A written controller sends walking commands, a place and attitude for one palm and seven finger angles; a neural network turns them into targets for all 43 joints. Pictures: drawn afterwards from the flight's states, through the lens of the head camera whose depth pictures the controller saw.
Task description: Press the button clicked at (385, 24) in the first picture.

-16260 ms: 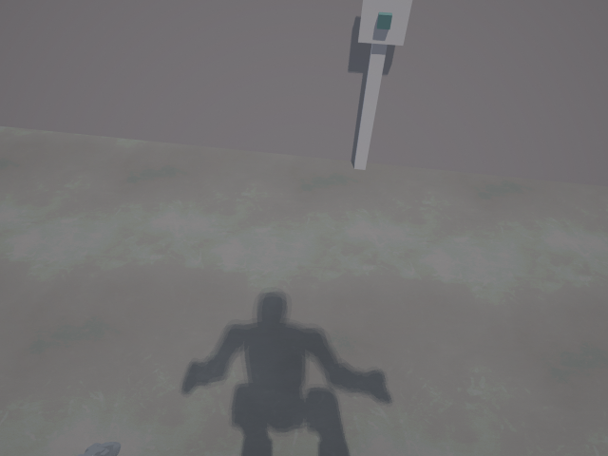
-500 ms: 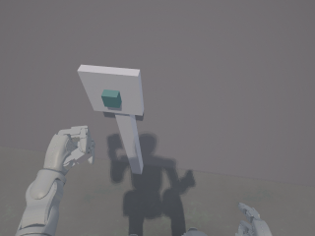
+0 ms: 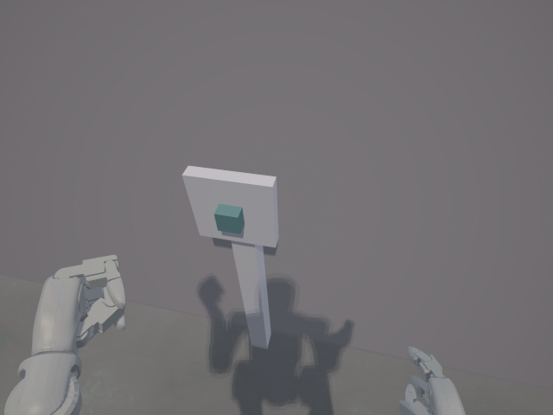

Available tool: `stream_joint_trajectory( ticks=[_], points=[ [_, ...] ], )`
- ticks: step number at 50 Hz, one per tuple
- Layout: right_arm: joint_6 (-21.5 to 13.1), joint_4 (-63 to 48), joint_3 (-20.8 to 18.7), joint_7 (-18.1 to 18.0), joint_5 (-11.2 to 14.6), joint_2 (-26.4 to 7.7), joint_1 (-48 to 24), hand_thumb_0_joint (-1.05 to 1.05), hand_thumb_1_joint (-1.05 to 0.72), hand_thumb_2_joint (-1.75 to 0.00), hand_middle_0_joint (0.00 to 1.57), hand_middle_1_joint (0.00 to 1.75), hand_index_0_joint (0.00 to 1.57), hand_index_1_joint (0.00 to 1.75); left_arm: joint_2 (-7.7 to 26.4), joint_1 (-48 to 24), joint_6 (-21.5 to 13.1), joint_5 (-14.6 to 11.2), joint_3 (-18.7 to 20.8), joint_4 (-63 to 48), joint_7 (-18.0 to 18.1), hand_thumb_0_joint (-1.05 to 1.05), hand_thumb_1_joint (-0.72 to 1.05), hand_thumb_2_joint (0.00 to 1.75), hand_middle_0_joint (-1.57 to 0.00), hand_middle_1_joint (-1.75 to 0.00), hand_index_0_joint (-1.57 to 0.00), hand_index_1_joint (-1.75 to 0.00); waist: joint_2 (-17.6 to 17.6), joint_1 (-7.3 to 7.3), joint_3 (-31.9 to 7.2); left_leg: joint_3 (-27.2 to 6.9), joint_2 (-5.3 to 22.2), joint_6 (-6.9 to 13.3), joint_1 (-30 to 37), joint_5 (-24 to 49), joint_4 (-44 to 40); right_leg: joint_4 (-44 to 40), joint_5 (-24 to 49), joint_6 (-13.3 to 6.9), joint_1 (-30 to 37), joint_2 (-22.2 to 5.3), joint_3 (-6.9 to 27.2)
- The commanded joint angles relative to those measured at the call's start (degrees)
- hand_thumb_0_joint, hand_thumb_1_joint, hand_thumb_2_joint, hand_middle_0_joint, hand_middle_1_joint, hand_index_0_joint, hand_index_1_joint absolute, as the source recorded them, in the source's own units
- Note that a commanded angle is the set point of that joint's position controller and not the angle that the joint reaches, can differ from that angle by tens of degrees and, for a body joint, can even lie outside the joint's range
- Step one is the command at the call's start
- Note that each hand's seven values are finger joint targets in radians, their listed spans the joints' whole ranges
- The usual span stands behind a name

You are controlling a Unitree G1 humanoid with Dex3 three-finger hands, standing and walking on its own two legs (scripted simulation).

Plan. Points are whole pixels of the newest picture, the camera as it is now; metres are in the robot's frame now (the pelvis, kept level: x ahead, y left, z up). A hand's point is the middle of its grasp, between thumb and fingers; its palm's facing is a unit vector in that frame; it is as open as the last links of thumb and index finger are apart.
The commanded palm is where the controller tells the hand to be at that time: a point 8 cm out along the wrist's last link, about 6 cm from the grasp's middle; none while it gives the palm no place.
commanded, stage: draw the hand back to the body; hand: left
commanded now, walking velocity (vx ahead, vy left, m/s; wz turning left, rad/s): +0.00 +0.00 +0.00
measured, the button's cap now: (230, 217) +0.48 +0.16 -0.02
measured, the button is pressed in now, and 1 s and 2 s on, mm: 0 0 0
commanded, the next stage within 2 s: step back with the hand held close in 0.56 s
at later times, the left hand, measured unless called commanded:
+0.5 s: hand (61, 311) +0.17 +0.24 +0.17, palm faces +0.42 -0.82 -0.39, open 3.1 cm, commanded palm +0.12 +0.28 +0.18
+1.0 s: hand (64, 316) +0.17 +0.24 +0.16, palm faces +0.30 -0.81 -0.50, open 3.1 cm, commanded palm +0.11 +0.29 +0.18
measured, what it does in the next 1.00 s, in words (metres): stands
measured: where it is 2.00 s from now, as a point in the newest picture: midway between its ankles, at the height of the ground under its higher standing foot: outside the picture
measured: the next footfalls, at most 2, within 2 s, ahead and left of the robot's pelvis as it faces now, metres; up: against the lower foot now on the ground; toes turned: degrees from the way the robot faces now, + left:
none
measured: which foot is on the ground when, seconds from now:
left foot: down 0.00-1.00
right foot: down 0.00-1.00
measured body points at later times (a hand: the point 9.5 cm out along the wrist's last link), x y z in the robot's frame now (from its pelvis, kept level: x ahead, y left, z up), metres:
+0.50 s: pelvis -0.01 +0.00 +0.01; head -0.04 -0.02 +0.45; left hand +0.14 +0.29 +0.19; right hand +0.18 -0.22 -0.07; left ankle -0.05 +0.10 -0.74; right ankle +0.01 -0.12 -0.74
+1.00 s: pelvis -0.04 +0.01 +0.00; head -0.03 +0.00 +0.45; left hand +0.15 +0.28 +0.19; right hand +0.12 -0.24 -0.08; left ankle -0.05 +0.10 -0.74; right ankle +0.01 -0.12 -0.74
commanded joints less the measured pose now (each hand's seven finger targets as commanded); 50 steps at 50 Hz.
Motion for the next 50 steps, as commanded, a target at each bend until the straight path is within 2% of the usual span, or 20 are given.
stream_joint_trajectory(
  ticks=[1,3,5,6,7,9,14,17,21,29,32,33,34,35,36,38,41,44,46,50],
  points=[
    [-4.1,-8.2,-2.8,0.4,-0.4,-6.0,-6.0,0.00,-0.90,-0.90,0.20,0.30,0.20,0.30,8.9,-3.4,-4.2,0.3,7.1,-15.9,1.1,0.00,0.90,0.90,-1.30,-1.50,-1.30,-1.50,-1.4,-0.32,-4.0,0.1,2.2,-0.5,-1.9,23.8,-6.7,-4.6,15.6,-1.1,9.6,-0.5,0.6],
    [-4.2,-8.0,-2.9,0.7,-0.4,-5.9,-6.4,0.00,-0.90,-0.90,0.20,0.30,0.20,0.30,9.0,-2.3,-4.5,0.4,7.9,-17.1,1.0,0.00,0.90,0.90,-1.30,-1.50,-1.30,-1.50,-0.9,-0.23,-3.0,0.1,2.3,-0.6,-1.4,23.5,-7.3,-5.2,15.2,-1.1,9.8,-0.4,0.8],
    [-4.2,-8.0,-3.1,0.8,-0.5,-5.8,-6.6,0.00,-0.90,-0.90,0.20,0.30,0.20,0.30,10.0,-0.8,-4.7,0.3,9.8,-18.2,1.1,0.00,0.90,0.90,-1.30,-1.50,-1.30,-1.50,-1.6,0.29,-3.6,0.4,2.4,-0.4,-0.6,24.5,-7.4,-5.4,16.5,-1.1,10.7,-0.3,0.9],
    [-4.4,-7.9,-3.2,0.9,-0.5,-5.7,-6.5,0.00,-0.90,-0.90,0.20,0.30,0.20,0.30,10.1,-0.5,-5.0,0.3,10.3,-19.5,1.0,0.00,0.90,0.90,-1.30,-1.50,-1.30,-1.50,-0.4,0.27,-4.3,0.5,2.3,-0.6,-0.2,25.4,-7.4,-5.4,17.0,-1.1,11.2,-0.4,1.1],
    [-4.5,-7.7,-3.2,1.0,-0.5,-5.8,-6.8,0.00,-0.90,-0.90,0.20,0.30,0.20,0.30,10.8,0.5,-5.2,0.3,11.2,-19.3,1.0,0.00,0.90,0.90,-1.30,-1.50,-1.30,-1.50,-1.4,0.55,-3.2,0.2,2.5,-0.8,-0.7,24.9,-7.6,-5.8,16.4,-1.2,11.1,-0.2,1.1],
    [-4.6,-7.8,-3.3,1.1,-0.5,-5.7,-6.8,0.00,-0.90,-0.90,0.20,0.30,0.20,0.30,10.8,0.5,-5.6,0.2,12.0,-21.4,1.0,0.00,0.90,0.90,-1.30,-1.50,-1.30,-1.50,0.6,0.58,-2.9,0.2,2.5,-0.9,-0.3,25.2,-7.9,-5.8,16.3,-1.1,11.1,-0.2,1.1],
    [-5.1,-7.7,-3.6,1.1,-0.4,-5.4,-7.2,0.00,-0.90,-0.90,0.20,0.30,0.20,0.30,12.1,3.0,-6.6,-0.1,15.2,-24.0,1.1,0.00,0.90,0.90,-1.30,-1.50,-1.30,-1.50,-0.7,1.14,-2.0,0.2,2.6,-0.9,0.0,23.6,-8.1,-6.4,15.2,-1.2,10.8,0.0,1.5],
    [-4.9,-7.1,-4.0,1.2,-0.3,-5.8,-6.9,0.00,-0.90,-0.90,0.20,0.30,0.20,0.30,9.2,3.2,-6.3,0.2,12.8,-19.9,0.7,0.00,0.90,0.90,-1.30,-1.50,-1.30,-1.50,-1.6,0.39,2.3,0.6,2.8,-0.7,-0.9,20.3,-8.7,-7.5,12.6,-1.2,8.3,0.1,1.5],
    [-4.8,-7.3,-4.1,0.9,-0.5,-5.9,-7.0,0.00,-0.90,-0.90,0.20,0.30,0.20,0.30,10.4,1.8,-7.0,0.3,13.7,-21.2,1.1,0.00,0.90,0.90,-1.30,-1.50,-1.30,-1.50,-0.9,0.81,-0.1,0.6,2.4,-0.3,-0.5,17.1,-9.1,-7.5,10.6,-1.2,9.4,-0.1,1.7],
    [-5.9,-7.1,-3.8,0.5,-0.6,-5.5,-7.6,0.00,-0.90,-0.90,0.20,0.30,0.20,0.30,11.1,1.2,-7.7,0.4,14.3,-22.4,1.6,0.00,0.90,0.90,-1.30,-1.50,-1.30,-1.50,0.7,1.04,1.2,0.2,2.2,-0.5,-1.7,14.0,-9.7,-8.1,8.1,-1.6,9.6,0.0,2.3],
    [-6.2,-6.9,-4.0,0.6,-0.5,-5.6,-7.7,0.00,-0.90,-0.90,0.20,0.30,0.20,0.30,11.1,1.5,-7.8,0.5,14.3,-21.7,1.5,0.00,0.90,0.90,-1.30,-1.50,-1.30,-1.50,-0.8,1.06,1.7,0.3,2.3,-0.4,-1.8,13.9,-9.6,-8.6,7.8,-1.6,9.4,0.2,2.6],
    [-6.2,-7.0,-4.0,0.6,-0.6,-5.6,-7.7,0.00,-0.90,-0.90,0.20,0.30,0.20,0.30,10.6,1.3,-7.9,0.4,13.9,-22.0,1.4,0.00,0.90,0.90,-1.30,-1.50,-1.30,-1.50,0.0,0.93,1.5,0.2,2.2,-0.4,-1.5,13.4,-9.8,-8.7,7.3,-1.6,9.3,0.1,2.7],
    [-6.0,-6.3,-3.9,0.5,-0.5,-5.7,-7.5,0.00,-0.90,-0.90,0.20,0.30,0.20,0.30,10.2,-1.0,-7.6,0.5,13.3,-19.3,1.5,0.00,0.90,0.90,-1.30,-1.50,-1.30,-1.50,-0.6,0.35,3.4,0.4,2.2,-0.3,-1.9,12.1,-9.9,-9.1,6.2,-1.5,8.0,0.1,2.7],
    [-4.3,-8.6,-4.0,0.6,-0.3,-7.2,-6.3,0.00,-0.90,-0.90,0.20,0.30,0.20,0.30,15.0,-5.0,-10.3,0.3,19.7,-21.6,2.0,0.00,0.90,0.90,-1.30,-1.50,-1.30,-1.50,-2.5,-2.79,7.2,0.2,2.5,0.9,-5.8,5.9,-8.2,-13.4,4.6,-1.3,0.6,-2.5,10.6],
    [-3.2,-7.4,-4.3,0.7,-0.5,-6.4,-6.1,0.00,-0.90,-0.90,0.20,0.30,0.20,0.30,11.2,0.6,-10.6,0.7,16.9,-17.4,1.8,0.00,0.90,0.90,-1.30,-1.50,-1.30,-1.50,-5.6,-3.08,5.8,-0.6,2.1,1.1,-4.1,4.9,-6.8,-15.0,2.0,-1.6,-1.2,-3.7,11.2],
    [-1.9,-7.8,-4.6,1.0,-1.0,-6.8,-6.5,0.00,-0.90,-0.90,0.20,0.30,0.20,0.30,10.6,3.5,-11.8,1.2,16.2,-18.8,1.6,0.00,0.90,0.90,-1.30,-1.50,-1.30,-1.50,-4.6,-3.08,2.5,-0.5,2.1,1.0,-3.7,7.1,-6.8,-14.3,4.2,-1.9,-0.3,-4.4,10.7],
    [-0.9,-8.8,-5.3,1.1,-0.9,-7.3,-6.8,0.00,-0.90,-0.90,0.20,0.30,0.20,0.30,11.3,7.0,-12.8,1.3,16.6,-22.2,2.1,0.00,0.90,0.90,-1.30,-1.50,-1.30,-1.50,-0.7,-2.93,-4.3,-0.7,3.0,0.8,-4.0,13.9,-8.4,-8.5,14.6,-1.4,5.0,-3.6,7.8],
    [0.0,-10.0,-5.8,1.0,-0.6,-7.0,-7.1,0.00,-0.90,-0.90,0.20,0.30,0.20,0.30,12.7,10.0,-12.9,1.2,18.4,-23.4,2.5,0.00,0.90,0.90,-1.30,-1.50,-1.30,-1.50,-0.6,-2.59,-8.0,-1.2,4.0,0.3,-5.1,22.1,-8.2,-3.5,22.3,-0.7,7.9,-2.7,5.7],
    [0.7,-10.7,-6.3,1.0,-0.5,-7.0,-7.2,0.00,-0.90,-0.90,0.20,0.30,0.20,0.30,13.6,11.6,-13.0,1.1,19.8,-24.0,2.7,0.00,0.90,0.90,-1.30,-1.50,-1.30,-1.50,-1.4,-2.52,-9.2,-1.4,4.4,0.0,-6.4,25.6,-7.2,-1.4,26.3,-0.6,8.9,-2.6,5.6],
    [1.5,-11.5,-6.7,0.9,0.0,-7.0,-7.2,0.00,-0.90,-0.90,0.20,0.30,0.20,0.30,13.3,12.6,-13.0,0.8,19.7,-24.2,2.7,0.00,0.90,0.90,-1.30,-1.50,-1.30,-1.50,-2.0,-2.94,-8.2,-1.7,4.6,-0.1,-9.3,24.5,-6.3,0.2,27.7,-0.6,7.8,-3.0,6.5]
  ],
)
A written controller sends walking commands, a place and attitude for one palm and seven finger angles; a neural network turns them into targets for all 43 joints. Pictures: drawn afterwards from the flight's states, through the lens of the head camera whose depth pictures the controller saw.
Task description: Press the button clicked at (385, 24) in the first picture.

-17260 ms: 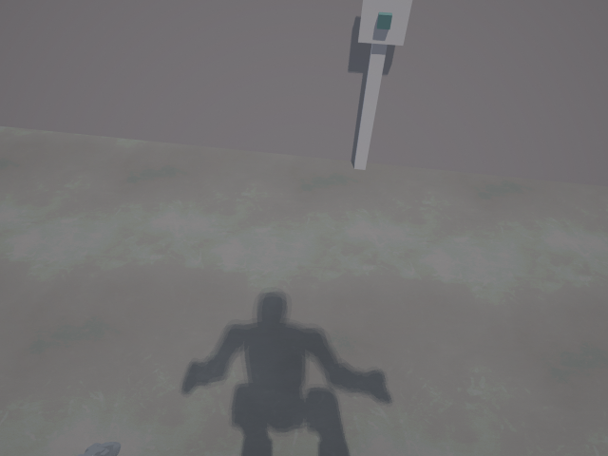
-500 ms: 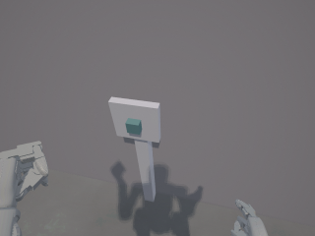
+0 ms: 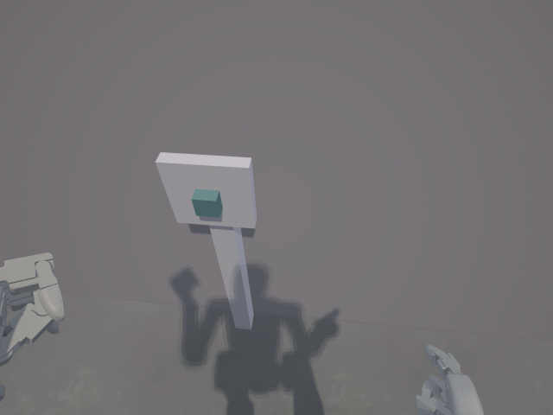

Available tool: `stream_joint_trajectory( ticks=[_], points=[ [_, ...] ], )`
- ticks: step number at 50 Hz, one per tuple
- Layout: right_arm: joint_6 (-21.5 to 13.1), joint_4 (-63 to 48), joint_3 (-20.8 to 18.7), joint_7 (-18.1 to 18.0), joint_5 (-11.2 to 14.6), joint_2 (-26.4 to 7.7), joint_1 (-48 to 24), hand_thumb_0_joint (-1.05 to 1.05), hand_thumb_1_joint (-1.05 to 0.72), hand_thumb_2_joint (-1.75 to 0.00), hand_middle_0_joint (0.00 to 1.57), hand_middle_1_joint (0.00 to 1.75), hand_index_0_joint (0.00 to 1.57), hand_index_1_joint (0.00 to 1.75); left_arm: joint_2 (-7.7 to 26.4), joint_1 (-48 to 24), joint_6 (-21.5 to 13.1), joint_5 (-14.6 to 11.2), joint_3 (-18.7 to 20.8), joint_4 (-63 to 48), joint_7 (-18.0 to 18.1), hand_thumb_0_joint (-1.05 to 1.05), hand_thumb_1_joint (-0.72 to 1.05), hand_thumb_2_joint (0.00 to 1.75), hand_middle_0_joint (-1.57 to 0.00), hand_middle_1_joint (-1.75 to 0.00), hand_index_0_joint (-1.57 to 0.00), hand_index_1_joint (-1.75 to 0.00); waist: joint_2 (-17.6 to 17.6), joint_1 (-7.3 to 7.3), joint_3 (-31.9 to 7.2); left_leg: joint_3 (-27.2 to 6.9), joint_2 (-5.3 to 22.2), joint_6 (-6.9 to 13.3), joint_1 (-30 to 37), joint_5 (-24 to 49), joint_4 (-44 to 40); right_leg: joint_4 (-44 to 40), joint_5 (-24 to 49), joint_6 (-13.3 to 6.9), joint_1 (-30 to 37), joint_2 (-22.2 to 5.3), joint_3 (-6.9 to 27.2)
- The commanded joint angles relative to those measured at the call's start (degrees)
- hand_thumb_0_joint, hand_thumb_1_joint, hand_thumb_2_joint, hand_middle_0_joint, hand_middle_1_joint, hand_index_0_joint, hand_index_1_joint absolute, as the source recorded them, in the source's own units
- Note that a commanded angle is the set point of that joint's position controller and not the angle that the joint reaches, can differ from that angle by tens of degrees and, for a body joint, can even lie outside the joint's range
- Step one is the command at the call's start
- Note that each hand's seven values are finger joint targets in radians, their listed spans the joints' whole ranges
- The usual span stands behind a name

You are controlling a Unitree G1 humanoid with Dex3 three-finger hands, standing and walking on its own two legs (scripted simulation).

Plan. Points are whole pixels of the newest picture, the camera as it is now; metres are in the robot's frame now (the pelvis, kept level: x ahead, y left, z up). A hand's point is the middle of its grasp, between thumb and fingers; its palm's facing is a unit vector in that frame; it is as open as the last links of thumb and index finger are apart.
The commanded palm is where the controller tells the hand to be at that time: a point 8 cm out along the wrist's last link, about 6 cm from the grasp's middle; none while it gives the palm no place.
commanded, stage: step back with the hand held close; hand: left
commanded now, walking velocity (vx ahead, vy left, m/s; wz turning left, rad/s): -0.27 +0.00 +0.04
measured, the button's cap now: (208, 202) +0.51 +0.17 -0.02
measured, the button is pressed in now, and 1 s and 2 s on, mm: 0 0 0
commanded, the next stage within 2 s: stop stepping back and stand still in 1.26 s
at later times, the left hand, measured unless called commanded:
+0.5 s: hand (9, 377) +0.13 +0.25 +0.16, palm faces +0.44 -0.77 -0.46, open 3.1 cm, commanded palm +0.06 +0.28 +0.18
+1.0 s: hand out of the picture +0.09 +0.24 +0.16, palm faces +0.43 -0.79 -0.44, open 3.1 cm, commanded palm +0.01 +0.28 +0.18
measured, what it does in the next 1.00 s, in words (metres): walks backwards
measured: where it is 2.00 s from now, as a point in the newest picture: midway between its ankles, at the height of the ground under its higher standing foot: outside the picture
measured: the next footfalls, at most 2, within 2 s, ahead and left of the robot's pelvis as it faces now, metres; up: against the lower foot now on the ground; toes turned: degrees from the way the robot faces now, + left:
left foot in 1.10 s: -0.05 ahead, +0.10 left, +0.00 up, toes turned +2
right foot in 1.44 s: -0.24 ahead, -0.12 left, +0.00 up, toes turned -1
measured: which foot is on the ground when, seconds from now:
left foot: down 0.00-0.98, up 1.00-1.00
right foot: down 0.00-1.00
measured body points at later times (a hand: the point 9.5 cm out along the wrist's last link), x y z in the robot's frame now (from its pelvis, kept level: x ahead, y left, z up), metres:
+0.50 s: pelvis -0.06 +0.00 -0.02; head -0.06 +0.01 +0.43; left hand +0.10 +0.29 +0.19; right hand +0.10 -0.24 -0.09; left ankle -0.02 +0.09 -0.74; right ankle +0.05 -0.13 -0.74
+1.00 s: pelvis -0.10 -0.01 -0.02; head -0.08 +0.01 +0.43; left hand +0.06 +0.28 +0.19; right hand +0.08 -0.24 -0.09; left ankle -0.02 +0.09 -0.74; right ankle -0.06 -0.13 -0.74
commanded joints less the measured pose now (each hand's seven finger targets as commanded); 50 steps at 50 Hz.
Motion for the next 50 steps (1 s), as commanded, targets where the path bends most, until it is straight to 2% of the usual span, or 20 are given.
stream_joint_trajectory(
  ticks=[1,8,12,16,18,24,26,28,31,34,36,39,40,42,43,44,46,47,48,50],
  points=[
    [-2.6,-10.3,-2.3,-0.2,0.4,-5.8,-6.0,0.00,-0.90,-0.90,0.20,0.30,0.20,0.30,9.3,1.3,-3.8,-0.4,8.4,-12.1,2.0,0.00,0.90,0.90,-1.30,-1.50,-1.30,-1.50,0.0,0.82,-9.2,-5.5,5.8,-1.0,-7.2,18.6,-3.7,3.5,21.2,-1.6,11.9,-2.4,2.9],
    [-3.2,-11.0,-2.1,-0.9,0.4,-6.4,-5.7,0.00,-0.90,-0.90,0.20,0.30,0.20,0.30,8.0,-1.7,-4.1,1.0,7.1,-12.5,3.0,0.00,0.90,0.90,-1.30,-1.50,-1.30,-1.50,0.3,0.35,-2.7,-8.2,7.1,2.1,-20.7,-8.2,-8.0,4.5,4.1,-1.0,10.9,-1.5,4.9],
    [-4.2,-11.2,-2.3,-1.3,0.3,-6.7,-5.0,0.00,-0.90,-0.90,0.20,0.30,0.20,0.30,8.8,-4.3,-5.1,2.2,7.8,-13.8,3.8,0.00,0.90,0.90,-1.30,-1.50,-1.30,-1.50,0.2,0.11,-1.9,-9.1,7.3,3.5,-26.6,-20.5,-7.5,4.9,-3.4,-1.0,11.0,-1.4,6.5],
    [-4.8,-11.0,-2.2,-1.2,0.1,-6.5,-3.6,0.00,-0.90,-0.90,0.20,0.30,0.20,0.30,8.1,-5.2,-5.7,2.4,7.3,-14.1,4.2,0.00,0.90,0.90,-1.30,-1.50,-1.30,-1.50,-2.4,-0.29,-2.1,-8.6,6.1,3.1,-25.6,-21.3,-3.5,2.7,-7.8,-1.8,7.2,-2.7,8.8],
    [-5.3,-10.7,-2.0,-1.3,-0.1,-6.4,-3.5,0.00,-0.90,-0.90,0.20,0.30,0.20,0.30,8.3,-5.4,-6.3,2.4,7.5,-15.6,4.4,0.00,0.90,0.90,-1.30,-1.50,-1.30,-1.50,-0.5,-0.42,-2.5,-9.5,6.4,3.0,-24.8,-20.8,-4.1,3.3,-8.2,-2.0,6.2,-2.5,8.3],
    [-6.5,-10.3,-2.0,-1.2,0.0,-6.5,-4.1,0.00,-0.90,-0.90,0.20,0.30,0.20,0.30,8.3,-4.2,-7.4,3.0,8.9,-14.7,4.6,0.00,0.90,0.90,-1.30,-1.50,-1.30,-1.50,4.2,0.09,-2.4,-12.3,10.0,4.6,-34.7,-24.0,-8.9,13.6,0.4,-0.7,14.8,0.8,5.5],
    [-6.6,-10.2,-2.1,-1.0,0.0,-6.6,-3.8,0.00,-0.90,-0.90,0.20,0.30,0.20,0.30,8.4,-4.5,-7.6,3.1,9.1,-14.7,4.4,0.00,0.90,0.90,-1.30,-1.50,-1.30,-1.50,2.4,0.04,-2.2,-11.9,9.5,4.5,-36.9,-23.2,-7.4,14.8,3.9,-0.9,16.2,0.7,6.3],
    [-6.5,-9.9,-2.3,-0.8,-0.2,-6.2,-3.6,0.00,-0.90,-0.90,0.20,0.30,0.20,0.30,8.9,-4.9,-8.0,2.9,9.6,-15.0,4.1,0.00,0.90,0.90,-1.30,-1.50,-1.30,-1.50,-1.3,-0.12,-2.4,-10.5,7.6,3.7,-35.0,-21.4,-3.9,11.8,4.6,-1.7,13.8,-1.1,9.2],
    [-6.0,-9.4,-2.6,-0.1,-0.2,-6.0,-3.1,0.00,-0.90,-0.90,0.20,0.30,0.20,0.30,9.5,-5.0,-8.1,2.3,9.4,-15.2,3.7,0.00,0.90,0.90,-1.30,-1.50,-1.30,-1.50,-6.2,-0.41,-3.2,-8.0,3.7,2.0,-27.0,-19.5,4.8,1.7,-4.9,-4.2,4.1,-6.0,15.6],
    [-5.2,-8.7,-2.3,0.3,-0.5,-5.6,-3.3,0.00,-0.90,-0.90,0.20,0.30,0.20,0.30,10.3,-3.4,-8.5,1.5,9.5,-16.3,4.1,0.00,0.90,0.90,-1.30,-1.50,-1.30,-1.50,-6.3,-0.74,-4.8,-8.4,3.3,1.1,-18.3,-13.9,5.8,-1.2,-8.6,-5.0,-3.4,-7.1,14.0],
    [-5.2,-9.0,-2.4,0.0,-0.5,-6.0,-3.6,0.00,-0.90,-0.90,0.20,0.30,0.20,0.30,10.4,-1.8,-9.1,1.7,10.5,-16.8,4.4,0.00,0.90,0.90,-1.30,-1.50,-1.30,-1.50,-1.9,-0.74,-5.7,-10.8,5.7,2.5,-22.5,-16.7,-0.3,3.5,-7.4,-3.0,1.1,-3.6,10.4],
    [-6.4,-9.3,-2.6,-0.7,-0.4,-6.8,-4.8,0.00,-0.90,-0.90,0.20,0.30,0.20,0.30,9.0,-1.7,-9.6,3.1,11.0,-17.3,4.5,0.00,0.90,0.90,-1.30,-1.50,-1.30,-1.50,10.3,-0.11,-6.2,-19.6,16.2,6.9,-39.8,-27.1,-14.4,24.6,0.0,0.4,17.0,4.8,2.3],
    [-6.7,-9.0,-2.9,-0.9,-0.8,-6.3,-4.8,0.00,-0.90,-0.90,0.20,0.30,0.20,0.30,9.2,-1.7,-9.5,3.2,11.3,-16.5,4.5,0.00,0.90,0.90,-1.30,-1.50,-1.30,-1.50,9.7,-0.10,-5.6,-20.4,17.8,7.5,-40.3,-23.9,-14.6,27.0,-1.6,0.5,17.1,5.6,2.3],
    [-7.4,-8.7,-3.5,-1.0,-0.8,-6.2,-5.0,0.00,-0.90,-0.90,0.20,0.30,0.20,0.30,9.6,-3.6,-9.5,3.1,11.2,-17.3,4.2,0.00,0.90,0.90,-1.30,-1.50,-1.30,-1.50,6.7,0.15,-3.9,-18.3,17.2,7.4,-38.4,-18.1,-10.9,24.8,-6.4,0.2,15.0,5.8,3.6],
    [-7.8,-7.9,-3.2,-0.9,-1.1,-5.8,-4.5,0.00,-0.90,-0.90,0.20,0.30,0.20,0.30,8.8,-2.3,-9.6,2.7,10.5,-15.5,3.9,0.00,0.90,0.90,-1.30,-1.50,-1.30,-1.50,4.3,0.22,-2.0,-17.2,15.6,6.6,-34.2,-11.5,-7.9,18.9,-5.8,-0.5,11.8,4.8,4.6],
    [-8.0,-6.7,-3.1,-0.4,-1.0,-5.6,-3.2,0.00,-0.90,-0.90,0.20,0.30,0.20,0.30,8.2,-0.5,-9.8,1.8,9.4,-15.1,3.4,0.00,0.90,0.90,-1.30,-1.50,-1.30,-1.50,1.8,-0.05,-3.3,-15.4,13.0,4.7,-26.2,-0.8,-2.6,10.9,2.0,-1.7,7.5,3.0,7.0],
    [-7.5,-5.1,-2.5,0.3,-1.1,-5.0,-4.2,0.00,-0.90,-0.90,0.20,0.30,0.20,0.30,9.7,-2.8,-10.3,0.9,8.0,-15.8,2.8,0.00,0.90,0.90,-1.30,-1.50,-1.30,-1.50,-2.8,-1.08,-7.0,-7.9,6.4,-0.2,-13.5,11.1,6.1,2.4,20.1,-4.7,-0.3,-5.1,16.1],
    [-7.1,-4.0,-2.5,0.5,-1.1,-4.2,-3.3,0.00,-0.90,-0.90,0.20,0.30,0.20,0.30,9.6,-4.1,-10.4,0.9,6.9,-16.5,3.1,0.00,0.90,0.90,-1.30,-1.50,-1.30,-1.50,-3.6,-1.65,-11.0,-5.0,4.3,-2.1,-8.3,16.7,9.9,1.2,31.9,-6.0,-0.6,-9.4,18.4],
    [-6.7,-4.5,-3.1,0.5,-0.6,-4.3,-3.6,0.00,-0.90,-0.90,0.20,0.30,0.20,0.30,10.5,-4.0,-9.7,0.8,6.9,-16.2,3.1,0.00,0.90,0.90,-1.30,-1.50,-1.30,-1.50,-6.0,-1.63,-14.6,-4.2,2.3,-2.8,-5.8,11.8,14.0,-0.5,33.9,-6.7,0.0,-11.3,19.7],
    [-5.5,-5.9,-3.0,0.4,-0.2,-3.8,-4.6,0.00,-0.90,-0.90,0.20,0.30,0.20,0.30,12.7,-1.8,-8.6,0.4,8.6,-16.9,3.3,0.00,0.90,0.90,-1.30,-1.50,-1.30,-1.50,-9.4,-0.47,-12.7,-5.6,0.4,-2.6,-7.9,-5.1,20.4,-6.0,20.7,-9.5,-3.1,-14.5,20.5]
  ],
)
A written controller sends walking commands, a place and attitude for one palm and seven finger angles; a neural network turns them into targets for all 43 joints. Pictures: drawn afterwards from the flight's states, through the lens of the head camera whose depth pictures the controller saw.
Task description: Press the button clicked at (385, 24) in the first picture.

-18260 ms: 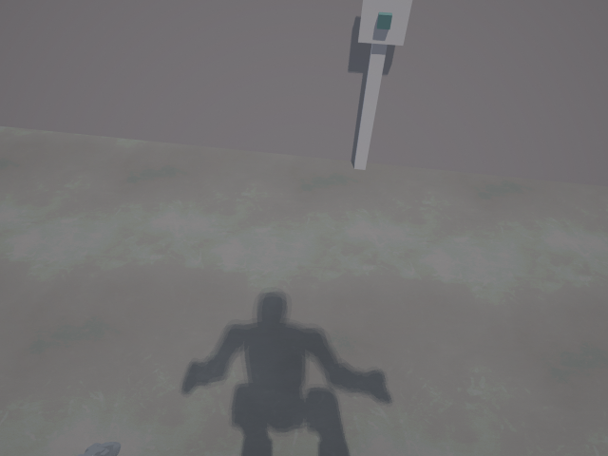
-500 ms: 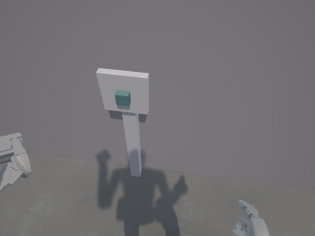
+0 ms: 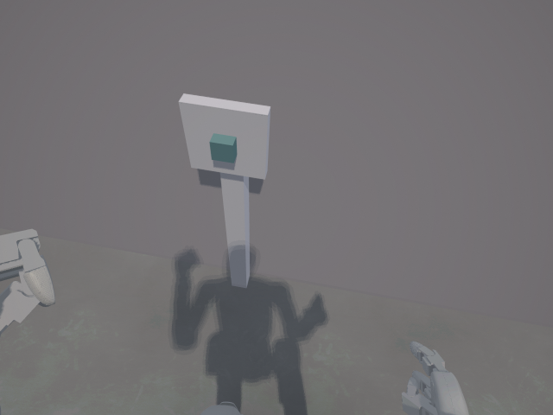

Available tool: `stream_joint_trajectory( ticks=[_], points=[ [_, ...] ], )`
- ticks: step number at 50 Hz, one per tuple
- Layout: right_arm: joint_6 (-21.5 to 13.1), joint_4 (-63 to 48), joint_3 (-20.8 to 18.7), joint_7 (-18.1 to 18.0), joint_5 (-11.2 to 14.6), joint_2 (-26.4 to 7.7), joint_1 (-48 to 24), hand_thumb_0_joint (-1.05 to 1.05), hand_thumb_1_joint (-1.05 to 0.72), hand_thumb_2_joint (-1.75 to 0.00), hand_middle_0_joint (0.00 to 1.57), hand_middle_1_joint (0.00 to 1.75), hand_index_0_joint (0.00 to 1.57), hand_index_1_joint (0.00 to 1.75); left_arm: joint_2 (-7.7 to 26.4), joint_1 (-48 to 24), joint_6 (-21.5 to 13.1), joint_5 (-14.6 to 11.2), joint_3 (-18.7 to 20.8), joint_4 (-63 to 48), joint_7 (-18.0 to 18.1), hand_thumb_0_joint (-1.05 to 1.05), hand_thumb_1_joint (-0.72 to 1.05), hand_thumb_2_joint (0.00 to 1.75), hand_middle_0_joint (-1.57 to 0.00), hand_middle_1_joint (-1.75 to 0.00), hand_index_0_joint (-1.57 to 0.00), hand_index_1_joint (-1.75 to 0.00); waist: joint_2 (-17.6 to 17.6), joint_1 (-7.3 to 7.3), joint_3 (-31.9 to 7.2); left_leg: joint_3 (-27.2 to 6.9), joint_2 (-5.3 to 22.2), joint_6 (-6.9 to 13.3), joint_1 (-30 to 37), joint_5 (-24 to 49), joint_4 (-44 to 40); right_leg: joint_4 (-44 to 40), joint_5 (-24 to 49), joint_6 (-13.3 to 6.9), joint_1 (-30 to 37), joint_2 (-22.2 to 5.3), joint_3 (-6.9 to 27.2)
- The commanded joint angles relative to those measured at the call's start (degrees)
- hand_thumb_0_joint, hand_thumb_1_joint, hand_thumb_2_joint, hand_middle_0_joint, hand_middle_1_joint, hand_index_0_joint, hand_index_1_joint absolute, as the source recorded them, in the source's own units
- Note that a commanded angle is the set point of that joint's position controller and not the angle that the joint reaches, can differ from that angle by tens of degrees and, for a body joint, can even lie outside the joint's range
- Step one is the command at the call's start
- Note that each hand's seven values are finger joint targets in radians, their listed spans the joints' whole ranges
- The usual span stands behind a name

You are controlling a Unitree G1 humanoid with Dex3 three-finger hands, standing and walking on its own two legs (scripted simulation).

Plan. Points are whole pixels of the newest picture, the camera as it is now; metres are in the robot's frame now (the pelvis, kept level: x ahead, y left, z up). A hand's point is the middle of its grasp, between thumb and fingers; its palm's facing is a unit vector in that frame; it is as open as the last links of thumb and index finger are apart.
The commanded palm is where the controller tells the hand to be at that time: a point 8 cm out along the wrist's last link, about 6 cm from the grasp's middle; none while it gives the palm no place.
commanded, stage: step back with the hand held close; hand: left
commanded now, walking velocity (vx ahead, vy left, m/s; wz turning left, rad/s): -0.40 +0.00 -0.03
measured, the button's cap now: (224, 147) +0.62 +0.15 -0.01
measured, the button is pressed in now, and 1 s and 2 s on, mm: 0 0 0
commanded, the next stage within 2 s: stop stepping back and stand still in 0.26 s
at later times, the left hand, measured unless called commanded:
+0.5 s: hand out of the picture +0.06 +0.21 +0.18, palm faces +0.26 -0.85 -0.47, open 3.1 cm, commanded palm +0.01 +0.26 +0.19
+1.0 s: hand out of the picture -0.01 +0.24 +0.18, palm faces +0.40 -0.83 -0.39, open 3.1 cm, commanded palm -0.06 +0.28 +0.19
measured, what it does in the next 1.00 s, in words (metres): walks backwards: left foot, then right foot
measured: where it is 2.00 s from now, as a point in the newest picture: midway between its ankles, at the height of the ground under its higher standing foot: outside the picture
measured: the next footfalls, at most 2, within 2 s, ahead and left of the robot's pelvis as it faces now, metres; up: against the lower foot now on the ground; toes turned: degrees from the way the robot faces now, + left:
left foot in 0.10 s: +0.06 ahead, +0.11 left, +0.00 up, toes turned -1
right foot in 0.44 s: -0.15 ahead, -0.10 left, +0.00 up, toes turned -3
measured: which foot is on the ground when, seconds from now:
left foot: up 0.00-0.08, down 0.10-0.44, up 0.46-0.62, down 0.64-1.00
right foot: down 0.00-0.12, up 0.14-0.42, down 0.44-1.00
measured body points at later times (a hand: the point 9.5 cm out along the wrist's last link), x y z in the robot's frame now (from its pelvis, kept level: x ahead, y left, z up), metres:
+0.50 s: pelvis -0.15 -0.01 +0.01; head -0.13 +0.01 +0.46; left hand +0.04 +0.25 +0.21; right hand +0.02 -0.24 -0.06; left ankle -0.03 +0.10 -0.70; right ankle -0.18 -0.12 -0.72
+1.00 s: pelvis -0.20 +0.00 +0.00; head -0.23 +0.02 +0.45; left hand -0.04 +0.28 +0.21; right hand -0.08 -0.25 -0.08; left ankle -0.15 +0.12 -0.72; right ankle -0.18 -0.12 -0.72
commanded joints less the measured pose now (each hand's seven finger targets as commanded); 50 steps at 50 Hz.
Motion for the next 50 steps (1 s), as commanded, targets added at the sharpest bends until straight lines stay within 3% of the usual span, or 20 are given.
stream_joint_trajectory(
  ticks=[1,4,5,7,10,13,19,20,22,23,27,31,33,38,41,43,44,46,48,50],
  points=[
    [-1.3,-9.8,-2.8,-0.5,0.6,-6.2,-3.6,0.00,-0.90,-0.90,0.20,0.30,0.20,0.30,13.0,1.6,-1.6,-1.1,6.6,-13.2,1.4,0.00,0.90,0.90,-1.30,-1.50,-1.30,-1.50,-7.2,-0.66,-11.2,-2.7,-0.3,-1.3,7.2,-10.3,8.2,-14.9,27.2,-8.8,2.6,-20.6,15.7],
    [-0.1,-9.5,-2.0,-1.3,0.4,-6.8,-4.0,0.00,-0.90,-0.90,0.20,0.30,0.20,0.30,12.5,4.5,-0.9,-1.3,7.4,-13.7,1.2,0.00,0.90,0.90,-1.30,-1.50,-1.30,-1.50,-0.5,-1.31,-10.8,-3.6,3.3,0.3,12.1,11.5,-14.1,-5.1,28.8,-2.3,4.5,-10.7,5.1],
    [-0.4,-10.6,-2.6,-1.5,0.6,-8.0,-4.8,0.00,-0.90,-0.90,0.20,0.30,0.20,0.30,13.0,3.5,-1.4,-1.0,7.4,-15.4,0.8,0.00,0.90,0.90,-1.30,-1.50,-1.30,-1.50,8.9,-0.38,-12.3,-8.4,9.1,1.8,12.4,24.1,-16.8,0.3,20.6,0.6,6.4,-4.2,0.6],
    [-2.3,-10.8,-3.0,-1.0,-0.5,-7.7,-4.4,0.00,-0.90,-0.90,0.20,0.30,0.20,0.30,13.7,5.4,-1.2,-1.9,8.1,-14.8,0.2,0.00,0.90,0.90,-1.30,-1.50,-1.30,-1.50,17.2,0.49,-15.7,-15.1,17.9,5.9,13.3,34.4,-19.9,15.7,-10.3,1.4,2.8,-0.5,-2.1],
    [-4.4,-7.8,-3.2,-0.2,-0.1,-7.3,-1.1,0.00,-0.90,-0.90,0.20,0.30,0.20,0.30,9.5,4.6,-0.7,-2.5,4.9,-15.0,0.7,0.00,0.90,0.90,-1.30,-1.50,-1.30,-1.50,8.6,-0.03,-12.0,-10.9,18.6,7.7,19.4,36.3,-16.8,20.1,-14.1,1.2,-5.3,-1.9,-1.0],
    [-5.0,-7.2,-2.8,0.4,0.0,-7.6,-2.5,0.00,-0.90,-0.90,0.20,0.30,0.20,0.30,8.2,3.3,1.0,-2.3,2.4,-14.0,0.9,0.00,0.90,0.90,-1.30,-1.50,-1.30,-1.50,10.5,-0.20,-10.2,-9.0,17.5,6.8,18.4,27.3,-19.7,13.3,-13.7,1.8,-1.8,-2.6,-4.0],
    [-4.1,-8.8,-1.9,0.1,-0.1,-7.8,-5.3,0.00,-0.90,-0.90,0.20,0.30,0.20,0.30,10.6,3.1,3.0,-2.8,3.7,-14.8,1.3,0.00,0.90,0.90,-1.30,-1.50,-1.30,-1.50,14.5,0.38,-8.3,-5.6,11.8,2.7,6.6,-11.9,-27.4,-7.5,-9.3,-0.1,13.9,-1.5,-8.6],
    [-3.5,-9.7,-1.8,0.1,0.1,-7.6,-5.2,0.00,-0.90,-0.90,0.20,0.30,0.20,0.30,11.9,5.0,2.9,-2.8,4.7,-15.1,1.2,0.00,0.90,0.90,-1.30,-1.50,-1.30,-1.50,11.6,0.25,-7.4,-2.3,7.5,0.5,5.9,-15.9,-23.5,-15.1,-8.5,-1.3,14.1,-2.9,-8.0],
    [-1.6,-9.7,-1.4,0.5,-0.3,-6.5,-4.4,0.00,-0.90,-0.90,0.20,0.30,0.20,0.30,17.8,7.5,2.7,-3.0,10.2,-15.7,1.8,0.00,0.90,0.90,-1.30,-1.50,-1.30,-1.50,-7.7,0.49,-9.5,3.3,-1.2,-3.7,13.2,-9.0,5.7,-28.6,-16.3,-8.9,-2.8,-21.4,11.6],
    [-1.6,-9.8,-1.2,0.1,0.1,-6.7,-4.5,0.00,-0.90,-0.90,0.20,0.30,0.20,0.30,17.0,3.1,3.0,-3.1,9.1,-17.3,2.2,0.00,0.90,0.90,-1.30,-1.50,-1.30,-1.50,-10.8,1.16,-8.5,0.5,-1.5,-3.2,7.2,-10.2,16.6,-26.7,-12.9,-11.7,-4.0,-25.6,15.4],
    [-2.6,-9.0,-0.9,-1.4,1.2,-6.2,-4.0,0.00,-0.90,-0.90,0.20,0.30,0.20,0.30,11.3,1.2,4.2,-2.1,5.5,-10.7,3.0,0.00,0.90,0.90,-1.30,-1.50,-1.30,-1.50,-7.7,-1.00,-4.3,-0.6,3.4,-1.3,6.9,-9.1,4.9,-19.1,-4.7,-6.9,0.2,-19.6,4.1],
    [-5.2,-8.0,-1.6,-2.2,1.2,-8.9,-1.6,0.00,-0.90,-0.90,0.20,0.30,0.20,0.30,9.0,0.0,2.6,-0.8,2.2,-8.0,2.8,0.00,0.90,0.90,-1.30,-1.50,-1.30,-1.50,4.3,-0.57,-2.1,-3.0,5.2,2.1,13.8,-5.0,-16.9,-12.4,-5.0,-1.6,3.9,-11.5,1.7],
    [-5.5,-8.2,-1.9,-2.3,1.7,-9.4,-1.1,0.00,-0.90,-0.90,0.20,0.30,0.20,0.30,10.4,2.5,2.4,-1.1,3.4,-6.4,2.5,0.00,0.90,0.90,-1.30,-1.50,-1.30,-1.50,3.2,-0.38,-4.1,-6.4,7.5,3.2,13.0,-2.5,-16.2,-8.8,-1.4,0.0,6.2,-8.1,-0.5],
    [-5.8,-8.1,-1.4,-2.1,0.9,-9.1,-2.5,0.00,-0.90,-0.90,0.20,0.30,0.20,0.30,10.4,-0.6,1.6,0.4,4.0,-10.9,2.8,0.00,0.90,0.90,-1.30,-1.50,-1.30,-1.50,8.6,-0.71,-0.2,-10.9,9.5,4.5,0.2,-28.4,-24.6,-3.0,-10.5,0.0,10.4,-5.2,-5.3],
    [-5.4,-8.3,-1.9,-1.7,0.4,-8.5,-1.8,0.00,-0.90,-0.90,0.20,0.30,0.20,0.30,10.2,1.2,1.6,0.2,4.7,-8.2,2.7,0.00,0.90,0.90,-1.30,-1.50,-1.30,-1.50,2.1,-0.76,0.7,-4.5,3.9,2.2,-1.0,-22.8,-13.4,-11.6,-19.1,-3.5,8.6,-8.7,2.5],
    [-4.8,-7.5,-1.9,-1.3,0.4,-7.4,-1.3,0.00,-0.90,-0.90,0.20,0.30,0.20,0.30,11.6,0.8,1.4,-0.2,5.8,-8.3,2.8,0.00,0.90,0.90,-1.30,-1.50,-1.30,-1.50,-10.1,-0.69,-0.4,1.3,0.2,0.4,-1.5,-12.0,6.5,-21.4,-25.1,-9.2,6.8,-19.8,18.2],
    [-4.7,-7.0,-2.1,-1.0,0.5,-7.5,-0.8,0.00,-0.90,-0.90,0.20,0.30,0.20,0.30,11.2,-0.4,1.3,-0.4,5.6,-7.8,2.8,0.00,0.90,0.90,-1.30,-1.50,-1.30,-1.50,-11.0,-0.82,-1.3,1.3,0.7,0.1,-1.7,-10.4,12.1,-22.0,-20.5,-11.0,7.3,-22.8,19.9],
    [-4.3,-6.5,-1.7,-0.7,0.4,-7.0,0.0,0.00,-0.90,-0.90,0.20,0.30,0.20,0.30,9.5,-2.6,1.5,-0.4,3.9,-6.7,2.6,0.00,0.90,0.90,-1.30,-1.50,-1.30,-1.50,-6.7,-1.73,-0.2,-1.1,4.0,0.9,7.3,-12.4,4.4,-19.4,-22.2,-9.2,-2.2,-21.8,12.6],
    [-4.2,-6.8,-1.1,-1.5,0.3,-7.5,-0.9,0.00,-0.90,-0.90,0.20,0.30,0.20,0.30,8.0,-3.2,1.6,-0.3,2.1,-7.5,2.4,0.00,0.90,0.90,-1.30,-1.50,-1.30,-1.50,2.6,-2.29,2.1,-2.1,3.6,2.1,15.2,-13.5,-11.1,-10.0,-21.9,-5.0,-8.2,-13.2,2.8],
    [-5.1,-8.4,-1.0,-1.9,0.6,-8.7,-1.8,0.00,-0.90,-0.90,0.20,0.30,0.20,0.30,8.4,-4.4,0.7,-0.1,2.7,-11.9,2.6,0.00,0.90,0.90,-1.30,-1.50,-1.30,-1.50,16.6,-0.98,-0.3,-20.2,14.7,7.0,10.5,-26.2,-24.3,8.2,-12.7,0.2,-3.8,-3.5,-6.8]
  ],
)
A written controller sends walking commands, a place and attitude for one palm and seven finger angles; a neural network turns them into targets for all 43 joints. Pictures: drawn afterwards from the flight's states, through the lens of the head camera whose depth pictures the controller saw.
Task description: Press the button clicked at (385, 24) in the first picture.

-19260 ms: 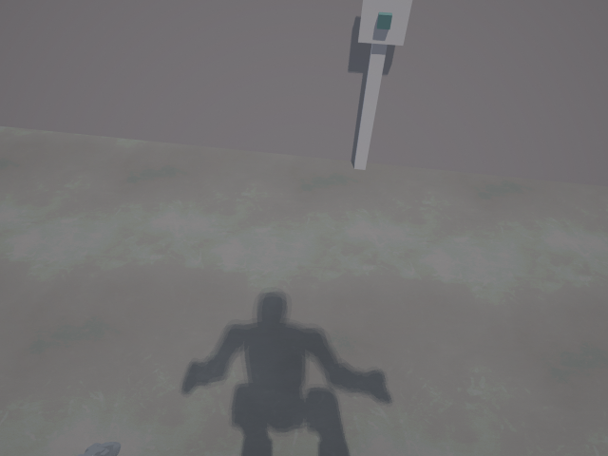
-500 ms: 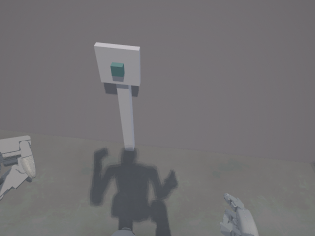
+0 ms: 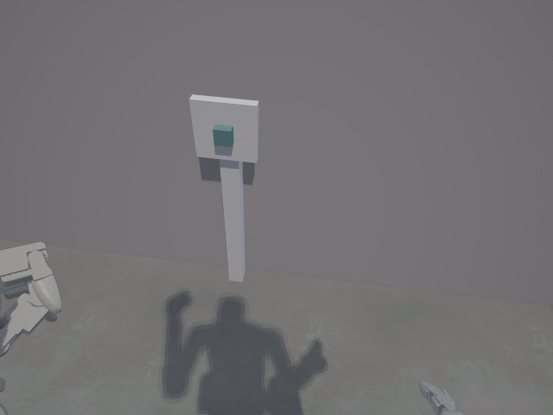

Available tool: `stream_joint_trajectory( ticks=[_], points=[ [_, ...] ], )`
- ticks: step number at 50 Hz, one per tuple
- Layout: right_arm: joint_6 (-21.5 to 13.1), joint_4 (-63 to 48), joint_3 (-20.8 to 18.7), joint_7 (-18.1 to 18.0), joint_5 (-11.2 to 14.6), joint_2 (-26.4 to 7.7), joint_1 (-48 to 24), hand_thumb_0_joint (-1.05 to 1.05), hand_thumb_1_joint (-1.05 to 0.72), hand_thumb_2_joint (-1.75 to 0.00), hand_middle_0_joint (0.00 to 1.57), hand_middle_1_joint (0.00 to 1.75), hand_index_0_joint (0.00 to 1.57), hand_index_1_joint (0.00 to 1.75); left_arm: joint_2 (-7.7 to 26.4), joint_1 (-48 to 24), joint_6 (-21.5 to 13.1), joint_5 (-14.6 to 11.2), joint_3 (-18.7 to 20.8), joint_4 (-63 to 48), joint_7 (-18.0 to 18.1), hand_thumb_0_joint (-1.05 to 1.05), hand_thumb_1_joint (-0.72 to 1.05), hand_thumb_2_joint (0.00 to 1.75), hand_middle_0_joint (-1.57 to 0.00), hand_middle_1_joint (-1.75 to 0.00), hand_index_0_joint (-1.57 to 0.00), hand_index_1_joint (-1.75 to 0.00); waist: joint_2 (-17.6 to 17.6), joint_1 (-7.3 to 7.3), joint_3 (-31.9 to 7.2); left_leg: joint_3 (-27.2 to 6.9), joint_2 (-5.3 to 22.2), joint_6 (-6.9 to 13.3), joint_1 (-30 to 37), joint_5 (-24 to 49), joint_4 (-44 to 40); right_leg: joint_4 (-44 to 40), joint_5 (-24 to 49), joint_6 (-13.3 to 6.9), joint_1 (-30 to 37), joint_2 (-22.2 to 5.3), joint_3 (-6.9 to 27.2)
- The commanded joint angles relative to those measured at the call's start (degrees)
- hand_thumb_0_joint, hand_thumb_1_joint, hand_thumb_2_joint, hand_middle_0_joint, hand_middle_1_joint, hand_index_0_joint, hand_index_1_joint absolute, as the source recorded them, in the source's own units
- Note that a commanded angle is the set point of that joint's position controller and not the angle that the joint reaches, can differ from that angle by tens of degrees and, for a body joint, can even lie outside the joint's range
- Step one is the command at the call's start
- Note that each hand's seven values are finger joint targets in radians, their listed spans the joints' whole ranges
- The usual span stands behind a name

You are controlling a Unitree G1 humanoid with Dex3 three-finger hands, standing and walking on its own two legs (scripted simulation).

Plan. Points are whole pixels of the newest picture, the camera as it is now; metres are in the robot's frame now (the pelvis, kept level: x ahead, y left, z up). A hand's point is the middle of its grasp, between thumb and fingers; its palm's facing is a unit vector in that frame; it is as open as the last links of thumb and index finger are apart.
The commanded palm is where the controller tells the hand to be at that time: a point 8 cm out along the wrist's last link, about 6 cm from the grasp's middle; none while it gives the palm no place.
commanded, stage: stop stepping back and stand still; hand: left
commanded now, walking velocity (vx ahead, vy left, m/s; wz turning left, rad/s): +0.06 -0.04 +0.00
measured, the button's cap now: (223, 135) +0.82 +0.18 -0.01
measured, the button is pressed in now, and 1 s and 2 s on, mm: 0 0 0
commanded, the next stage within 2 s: let the arm hang, fingers relaxed in 0.08 s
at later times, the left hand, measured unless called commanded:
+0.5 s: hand out of the picture +0.04 +0.20 -0.16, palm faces +0.08 -0.97 -0.23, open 3.4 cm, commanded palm none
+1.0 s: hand out of the picture -0.02 +0.19 -0.16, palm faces +0.07 -0.97 -0.22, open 7.1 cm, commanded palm none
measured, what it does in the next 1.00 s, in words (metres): stands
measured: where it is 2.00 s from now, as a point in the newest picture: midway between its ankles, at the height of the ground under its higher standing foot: outside the picture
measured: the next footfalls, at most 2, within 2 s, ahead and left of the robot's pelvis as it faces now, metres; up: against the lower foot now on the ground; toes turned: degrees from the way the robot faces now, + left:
none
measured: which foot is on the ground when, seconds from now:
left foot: down 0.00-1.00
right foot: down 0.00-1.00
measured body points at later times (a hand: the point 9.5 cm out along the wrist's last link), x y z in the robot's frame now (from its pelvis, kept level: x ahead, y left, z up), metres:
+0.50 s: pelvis -0.01 +0.00 +0.01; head +0.00 +0.02 +0.46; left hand +0.04 +0.25 -0.14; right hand +0.05 -0.24 -0.13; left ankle +0.02 +0.12 -0.72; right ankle +0.02 -0.10 -0.72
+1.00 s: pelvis -0.02 +0.01 +0.02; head -0.01 +0.00 +0.47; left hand -0.02 +0.24 -0.14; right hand -0.02 -0.21 -0.15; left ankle +0.02 +0.12 -0.72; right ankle +0.02 -0.10 -0.72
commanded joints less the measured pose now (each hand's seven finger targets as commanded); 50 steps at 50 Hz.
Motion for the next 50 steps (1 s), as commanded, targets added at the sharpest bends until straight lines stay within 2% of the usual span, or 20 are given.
stream_joint_trajectory(
  ticks=[1,2,3,5,6,7,8,9,10,11,12,14,16,18,22,24,29,33,39,50],
  points=[
    [-4.4,-9.8,-1.7,-1.0,0.6,-6.3,-7.6,0.00,-0.90,-0.90,0.20,0.30,0.20,0.30,10.1,-7.0,-3.4,0.6,6.3,-12.9,1.3,0.00,0.90,0.90,-1.30,-1.50,-1.30,-1.50,15.3,-0.86,4.0,-24.3,15.4,6.7,-3.5,-25.1,-26.7,13.0,-9.6,1.4,-5.8,1.6,0.3],
    [-4.7,-9.9,-1.8,-1.1,0.5,-5.8,-7.7,0.00,-0.90,-0.90,0.20,0.30,0.20,0.30,11.2,-6.3,-3.2,0.8,7.3,-12.3,1.4,0.00,0.90,0.90,-1.30,-1.50,-1.30,-1.50,13.1,-0.35,4.1,-24.1,15.5,7.4,-4.5,-23.9,-26.4,14.3,-8.9,1.5,-5.1,0.9,1.5],
    [-4.9,-9.8,-1.6,-0.8,0.3,-5.4,-8.0,0.00,-0.90,-0.90,0.20,0.30,0.20,0.30,9.8,-5.4,-2.8,1.0,6.3,-11.7,1.3,0.00,0.90,0.90,-1.30,-1.50,-1.30,-1.50,10.8,-0.08,4.9,-20.7,14.4,7.2,-5.2,-17.6,-24.2,9.6,-8.3,1.4,-2.6,0.0,1.7],
    [-4.7,-9.5,-1.4,-0.4,0.6,-5.8,-8.7,0.00,-0.90,-0.90,0.20,0.30,0.20,0.30,9.2,-3.1,-2.2,0.8,5.7,-10.2,1.1,0.00,0.90,0.90,-1.30,-1.50,-1.30,-1.50,7.7,0.65,4.3,-11.0,10.2,3.8,-7.4,-10.5,-17.7,-5.2,-2.9,1.1,6.0,0.0,0.6],
    [-4.4,-9.7,-1.5,-0.2,0.4,-5.8,-8.5,0.00,-0.90,-0.90,0.20,0.30,0.20,0.30,9.1,-3.1,-2.1,0.8,5.4,-9.9,0.9,0.00,0.90,0.90,-1.30,-1.50,-1.30,-1.50,3.6,0.12,5.2,-6.5,5.8,1.5,-8.3,-8.3,-12.7,-12.1,-1.9,-0.3,6.4,-1.3,4.7],
    [-4.0,-10.1,-1.9,0.1,0.2,-5.9,-8.6,0.00,-0.90,-0.90,0.20,0.30,0.20,0.30,9.7,-3.3,-2.1,0.5,5.8,-10.3,0.7,0.00,0.90,0.90,-1.30,-1.50,-1.30,-1.50,-0.4,-0.42,4.9,-2.7,1.6,-0.3,-6.4,-4.7,-5.0,-17.6,-4.9,-3.0,2.4,-6.4,13.3],
    [-3.9,-9.7,-1.7,0.4,0.1,-5.3,-8.7,0.00,-0.90,-0.90,0.20,0.30,0.20,0.30,10.5,-4.5,-2.0,-0.2,6.4,-10.7,0.6,0.00,0.90,0.90,-1.30,-1.50,-1.30,-1.50,-4.9,-0.38,3.8,-0.7,-0.3,-1.4,-4.1,-3.1,1.2,-22.0,-10.5,-5.0,-1.3,-11.2,20.6],
    [-3.3,3.9,-5.3,5.4,0.4,-13.1,-9.0,0.00,-0.90,-0.90,0.20,0.30,0.20,0.30,3.9,-9.0,8.8,4.1,-13.8,36.5,-7.5,0.00,0.90,0.90,-1.30,-1.50,-1.30,-1.50,-6.1,-2.50,4.7,-2.6,2.9,-1.8,-4.7,2.5,11.6,-13.7,15.9,-6.2,-7.1,-17.1,16.9],
    [0.4,4.1,-4.7,5.3,0.9,-7.7,-2.9,0.00,-0.90,-0.90,0.20,0.30,0.20,0.30,0.5,-8.5,12.3,3.1,-13.0,38.1,-8.5,0.00,0.90,0.90,-1.26,-1.46,-1.26,-1.46,-5.4,-2.24,-0.7,-3.7,2.3,-2.6,-1.1,-0.7,9.2,-11.1,18.6,-6.7,-3.4,-14.1,13.4],
    [2.5,4.0,-3.4,5.3,0.8,-5.4,-0.6,0.00,-0.90,-0.90,0.20,0.30,0.20,0.30,-1.9,-10.3,13.0,2.6,-14.0,39.8,-8.5,0.00,0.90,0.90,-1.23,-1.42,-1.23,-1.42,-7.5,-1.86,-1.5,-2.4,1.4,-2.5,-1.1,1.2,7.0,-9.3,16.6,-5.8,-1.9,-12.3,9.6],
    [3.3,3.8,-3.3,5.3,0.4,-5.3,0.3,0.00,-0.90,-0.90,0.20,0.30,0.20,0.30,-2.8,-12.2,13.3,2.5,-15.0,42.6,-8.4,0.00,0.90,0.90,-1.19,-1.38,-1.19,-1.38,-10.6,-1.86,-0.9,-2.9,1.3,-1.8,-0.4,8.0,3.7,-7.3,19.3,-4.4,-0.3,-10.1,6.7],
    [4.8,4.0,-2.9,5.0,-0.3,-6.9,-2.3,0.00,-0.90,-0.90,0.20,0.30,0.20,0.30,-1.7,-13.8,13.6,2.3,-16.1,48.9,-8.5,0.00,0.90,0.90,-1.12,-1.30,-1.12,-1.30,-13.1,-0.34,1.9,-4.3,2.2,-0.7,1.6,13.7,-0.3,-8.6,17.5,-2.5,-1.5,-8.3,5.7],
    [5.6,4.9,-2.8,4.7,-0.7,-7.6,-3.2,0.00,-0.90,-0.90,0.20,0.30,0.20,0.30,-0.5,-16.5,13.8,2.1,-16.4,56.1,-8.4,0.00,0.90,0.90,-1.04,-1.22,-1.04,-1.22,-9.1,-0.13,3.0,-5.6,3.3,-0.1,3.6,20.4,-3.8,-8.1,19.1,-1.4,0.0,-7.0,5.1],
    [5.8,7.6,-2.1,4.5,-0.8,-7.4,-4.7,0.00,-0.90,-0.90,0.20,0.30,0.20,0.30,-0.9,-18.2,14.2,1.6,-17.0,63.9,-8.1,0.00,0.90,0.90,-0.97,-1.14,-0.97,-1.14,3.7,0.88,4.3,-8.4,5.7,0.9,1.2,22.7,-10.1,-7.2,12.5,-0.2,3.1,-4.2,3.8],
    [6.3,12.8,-1.3,3.8,-0.1,-6.3,-4.7,0.00,-0.90,-0.90,0.20,0.30,0.20,0.30,-0.9,-17.5,13.6,1.0,-18.2,77.7,-8.1,0.00,0.90,0.90,-0.82,-0.98,-0.82,-0.98,6.4,1.39,3.4,-6.6,5.0,-0.2,2.2,11.7,-14.3,-13.4,6.9,-1.0,7.5,-4.0,5.3],
    [6.6,15.0,-1.3,3.6,-0.4,-4.8,-3.3,0.00,-0.90,-0.90,0.20,0.30,0.20,0.30,-2.1,-16.6,13.5,0.9,-17.9,81.6,-8.0,0.00,0.90,0.90,-0.75,-0.90,-0.75,-0.90,12.5,1.31,2.4,-5.7,4.8,-0.4,2.8,7.1,-15.7,-15.1,6.1,-1.5,8.6,-4.0,5.1],
    [7.0,19.4,-1.9,3.3,0.1,-4.9,0.6,0.00,-0.90,-0.90,0.20,0.30,0.20,0.30,-1.4,-17.1,13.0,0.8,-18.6,88.7,-8.2,0.00,0.90,0.90,-0.57,-0.70,-0.57,-0.70,2.7,0.37,3.7,-5.0,4.5,-0.4,6.1,4.4,-16.3,-19.4,2.8,-1.9,6.1,-4.9,5.4],
    [7.3,22.3,-2.0,3.2,0.2,-4.5,2.5,0.00,-0.90,-0.90,0.20,0.30,0.20,0.30,-1.5,-16.4,13.3,0.8,-18.9,92.5,-8.0,0.00,0.90,0.90,-0.42,-0.54,-0.42,-0.54,2.3,0.26,7.7,-5.2,4.7,-0.2,5.3,1.5,-18.0,-20.1,-0.3,-1.9,3.6,-4.6,4.7],
    [7.4,24.3,-2.3,3.0,0.1,-3.7,3.9,0.00,-0.90,-0.90,0.20,0.30,0.20,0.30,-2.3,-15.3,13.4,0.9,-18.8,95.1,-7.7,0.00,0.90,0.90,-0.20,-0.30,-0.20,-0.30,1.5,0.37,7.9,-5.1,4.6,0.0,5.3,0.0,-18.6,-19.7,-2.1,-1.8,2.9,-4.5,4.6],
    [7.3,25.2,-2.2,3.0,-0.2,-1.0,4.6,0.00,-0.90,-0.90,0.20,0.30,0.20,0.30,-4.7,-15.9,13.4,1.1,-18.5,95.2,-7.3,0.00,0.90,0.90,-0.20,-0.30,-0.20,-0.30,1.3,0.30,9.4,-4.6,4.1,-0.3,4.0,0.8,-18.5,-19.3,-2.3,-1.5,1.9,-4.5,5.0]
  ],
)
